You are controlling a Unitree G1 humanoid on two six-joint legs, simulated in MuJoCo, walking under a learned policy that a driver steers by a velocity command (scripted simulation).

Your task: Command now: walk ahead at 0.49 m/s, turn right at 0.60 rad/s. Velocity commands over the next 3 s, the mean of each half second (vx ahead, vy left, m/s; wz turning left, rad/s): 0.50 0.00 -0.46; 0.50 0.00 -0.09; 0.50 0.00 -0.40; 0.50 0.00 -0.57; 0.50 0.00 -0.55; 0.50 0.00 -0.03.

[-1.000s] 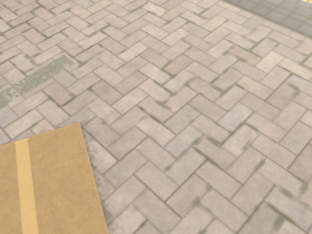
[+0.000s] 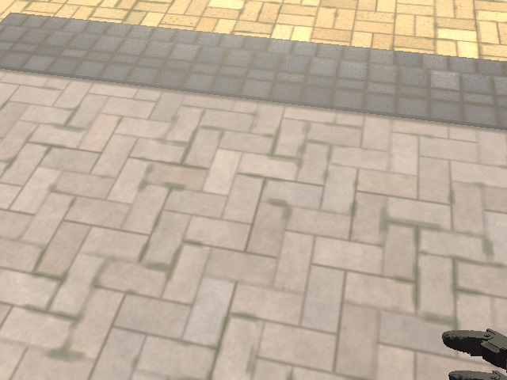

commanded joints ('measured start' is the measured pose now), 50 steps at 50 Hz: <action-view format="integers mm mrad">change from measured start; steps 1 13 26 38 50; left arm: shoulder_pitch -11 -101 -361 -114 45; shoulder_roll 159 69 57 76 155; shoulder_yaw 46 27 4 34 55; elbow -51 -113 -180 -17 85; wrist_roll -2 2 5 19 -9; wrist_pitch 0 14 -21 -58 -34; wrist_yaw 6 0 -45 -10 2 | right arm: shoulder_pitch -22 238 346 306 -68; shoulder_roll -132 -75 -196 -68 -49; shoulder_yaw -52 -51 -76 -31 -23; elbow -77 30 178 123 -12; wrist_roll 12 -8 42 8 22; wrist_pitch -21 -27 24 29 15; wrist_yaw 2 -25 -16 -14 4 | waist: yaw -50 -112 -130 -112 -8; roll -163 64 51 -110 -80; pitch -21 -9 31 -65 57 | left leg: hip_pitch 175 466 624 -27 -44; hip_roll -30 221 261 130 59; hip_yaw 13 -122 83 35 57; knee -50 -387 -329 556 -12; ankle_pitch -91 -183 215 -265 -14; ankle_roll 30 232 204 23 45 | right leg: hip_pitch -60 -588 -434 -60 79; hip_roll -246 -205 -149 -332 -355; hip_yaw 246 -73 -213 33 -56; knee -29 731 120 -250 -236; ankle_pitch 257 59 214 397 389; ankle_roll -129 82 13 -179 -137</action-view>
